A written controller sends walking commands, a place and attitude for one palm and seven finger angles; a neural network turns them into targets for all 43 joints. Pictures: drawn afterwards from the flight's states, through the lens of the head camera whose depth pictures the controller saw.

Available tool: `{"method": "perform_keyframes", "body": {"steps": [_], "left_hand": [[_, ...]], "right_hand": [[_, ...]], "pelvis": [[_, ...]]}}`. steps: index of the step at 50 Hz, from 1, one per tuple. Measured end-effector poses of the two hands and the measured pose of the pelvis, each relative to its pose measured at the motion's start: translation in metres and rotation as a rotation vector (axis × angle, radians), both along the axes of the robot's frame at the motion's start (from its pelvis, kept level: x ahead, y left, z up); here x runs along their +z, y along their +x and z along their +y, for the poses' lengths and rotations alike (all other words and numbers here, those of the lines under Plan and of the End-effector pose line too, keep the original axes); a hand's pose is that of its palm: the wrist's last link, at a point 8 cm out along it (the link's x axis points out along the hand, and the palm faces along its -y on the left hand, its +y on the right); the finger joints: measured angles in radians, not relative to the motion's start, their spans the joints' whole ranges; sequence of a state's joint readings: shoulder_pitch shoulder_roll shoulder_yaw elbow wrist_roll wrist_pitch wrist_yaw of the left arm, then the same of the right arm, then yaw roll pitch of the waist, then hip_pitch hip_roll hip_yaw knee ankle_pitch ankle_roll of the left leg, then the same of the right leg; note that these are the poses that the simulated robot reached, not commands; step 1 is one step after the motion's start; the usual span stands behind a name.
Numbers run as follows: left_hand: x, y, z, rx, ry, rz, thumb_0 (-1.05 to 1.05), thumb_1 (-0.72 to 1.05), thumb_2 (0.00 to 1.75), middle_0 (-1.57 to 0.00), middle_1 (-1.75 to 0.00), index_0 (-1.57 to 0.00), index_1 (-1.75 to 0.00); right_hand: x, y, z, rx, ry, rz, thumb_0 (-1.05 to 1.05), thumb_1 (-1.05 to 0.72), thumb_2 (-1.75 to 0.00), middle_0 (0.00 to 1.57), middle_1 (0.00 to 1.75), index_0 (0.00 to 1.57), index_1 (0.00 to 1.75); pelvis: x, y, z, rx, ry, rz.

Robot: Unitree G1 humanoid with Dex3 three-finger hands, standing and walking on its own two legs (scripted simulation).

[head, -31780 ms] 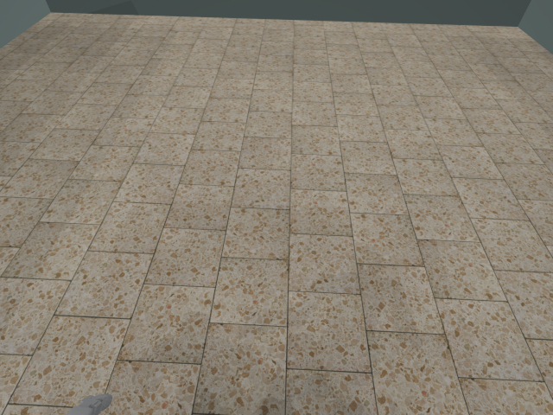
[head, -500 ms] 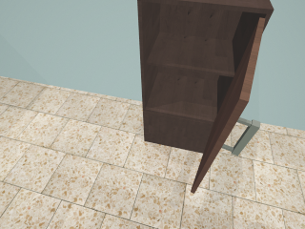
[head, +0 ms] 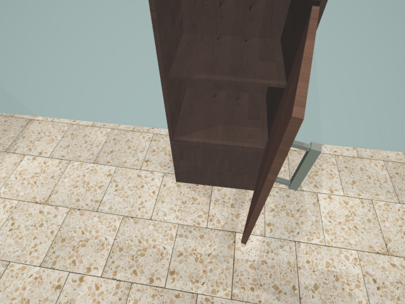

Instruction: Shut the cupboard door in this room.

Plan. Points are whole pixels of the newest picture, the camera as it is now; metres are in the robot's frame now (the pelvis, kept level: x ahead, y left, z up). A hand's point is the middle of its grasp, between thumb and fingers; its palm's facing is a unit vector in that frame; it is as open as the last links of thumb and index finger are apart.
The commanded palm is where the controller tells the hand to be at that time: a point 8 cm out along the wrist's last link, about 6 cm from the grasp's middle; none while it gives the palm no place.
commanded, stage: stand and wait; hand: left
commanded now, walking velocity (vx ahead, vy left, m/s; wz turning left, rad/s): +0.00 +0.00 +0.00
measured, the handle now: (293, 166) +0.39 -0.17 +0.05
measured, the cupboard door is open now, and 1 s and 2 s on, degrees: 77 77 77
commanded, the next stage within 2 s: turn or walk to find it in 0.64 s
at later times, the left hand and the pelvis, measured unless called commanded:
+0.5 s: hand out of the picture +0.07 +0.26 -0.16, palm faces -0.01 -0.95 -0.31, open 7.4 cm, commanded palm none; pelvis +0.00 +0.02 +0.01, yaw +1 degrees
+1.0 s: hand out of the picture +0.04 +0.22 -0.17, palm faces -0.06 -0.96 -0.29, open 7.4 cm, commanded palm none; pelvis +0.00 +0.00 +0.00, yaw -2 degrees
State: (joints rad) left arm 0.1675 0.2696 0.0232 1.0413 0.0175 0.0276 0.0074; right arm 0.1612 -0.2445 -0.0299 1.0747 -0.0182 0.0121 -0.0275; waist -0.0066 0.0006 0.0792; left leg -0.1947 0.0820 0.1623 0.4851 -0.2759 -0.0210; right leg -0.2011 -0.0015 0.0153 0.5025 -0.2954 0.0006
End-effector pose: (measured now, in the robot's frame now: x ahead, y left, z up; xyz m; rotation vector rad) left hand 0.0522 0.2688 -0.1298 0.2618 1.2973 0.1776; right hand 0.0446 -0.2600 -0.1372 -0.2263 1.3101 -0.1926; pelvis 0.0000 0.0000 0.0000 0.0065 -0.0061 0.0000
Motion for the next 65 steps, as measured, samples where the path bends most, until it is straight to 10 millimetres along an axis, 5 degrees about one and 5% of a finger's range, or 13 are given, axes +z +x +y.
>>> {"method": "perform_keyframes", "body": {"steps": [8, 15, 30, 40, 50, 55, 60, 65], "left_hand": [[-0.006, 0.001, -0.016, -0.013, -0.051, -0.011, 0.01, 0.90, 0.90, -0.20, -0.29, -0.20, -0.30], [-0.007, 0.005, -0.005, -0.012, -0.057, -0.041, 0.01, 0.90, 0.90, -0.20, -0.29, -0.20, -0.30], [0.016, 0.007, 0.055, -0.008, 0.059, -0.064, 0.01, 0.90, 0.90, -0.20, -0.29, -0.20, -0.30], [0.017, 0.003, 0.057, 0.000, 0.072, -0.040, 0.01, 0.90, 0.90, -0.20, -0.29, -0.20, -0.30], [-0.001, -0.015, -0.005, -0.030, -0.002, 0.047, 0.01, 0.90, 0.90, -0.20, -0.29, -0.20, -0.30], [-0.006, -0.025, -0.029, -0.028, -0.056, 0.077, 0.01, 0.90, 0.90, -0.20, -0.29, -0.20, -0.30], [-0.013, -0.018, -0.024, -0.031, -0.074, 0.074, 0.01, 0.90, 0.90, -0.20, -0.30, -0.21, -0.30], [-0.010, 0.010, -0.001, -0.053, -0.047, -0.002, 0.01, 0.90, 0.90, -0.20, -0.30, -0.21, -0.30]], "right_hand": [[-0.002, -0.014, 0.017, -0.024, 0.038, 0.028, 0.01, -0.90, -0.90, 0.20, 0.30, 0.20, 0.30], [0.008, -0.015, 0.012, -0.025, 0.000, 0.018, 0.01, -0.90, -0.90, 0.20, 0.30, 0.20, 0.30], [0.034, 0.031, -0.018, 0.056, -0.104, -0.079, 0.01, -0.90, -0.90, 0.20, 0.30, 0.20, 0.30], [0.033, 0.054, -0.011, 0.080, -0.092, -0.130, 0.01, -0.90, -0.90, 0.20, 0.30, 0.20, 0.30], [-0.007, 0.014, 0.009, -0.006, 0.044, -0.041, 0.01, -0.90, -0.90, 0.20, 0.30, 0.20, 0.30], [-0.009, -0.010, 0.012, -0.040, 0.063, 0.040, 0.01, -0.90, -0.90, 0.20, 0.30, 0.20, 0.30], [0.001, -0.026, 0.003, -0.072, 0.007, 0.057, 0.01, -0.90, -0.90, 0.21, 0.30, 0.20, 0.30], [0.018, -0.028, -0.013, -0.082, -0.066, 0.032, 0.01, -0.90, -0.90, 0.20, 0.30, 0.20, 0.30]], "pelvis": [[0.001, 0.003, 0.004, 0.000, -0.005, -0.002], [0.003, 0.003, 0.010, 0.003, -0.007, -0.018], [0.010, 0.001, 0.022, 0.025, -0.005, -0.022], [0.009, 0.002, 0.022, 0.005, 0.001, -0.019], [-0.002, 0.001, 0.003, -0.036, 0.010, -0.015], [0.000, 0.004, 0.000, -0.042, -0.005, 0.003], [0.001, 0.005, 0.003, -0.052, -0.013, -0.007], [0.004, 0.004, 0.008, -0.056, -0.016, -0.020]]}}
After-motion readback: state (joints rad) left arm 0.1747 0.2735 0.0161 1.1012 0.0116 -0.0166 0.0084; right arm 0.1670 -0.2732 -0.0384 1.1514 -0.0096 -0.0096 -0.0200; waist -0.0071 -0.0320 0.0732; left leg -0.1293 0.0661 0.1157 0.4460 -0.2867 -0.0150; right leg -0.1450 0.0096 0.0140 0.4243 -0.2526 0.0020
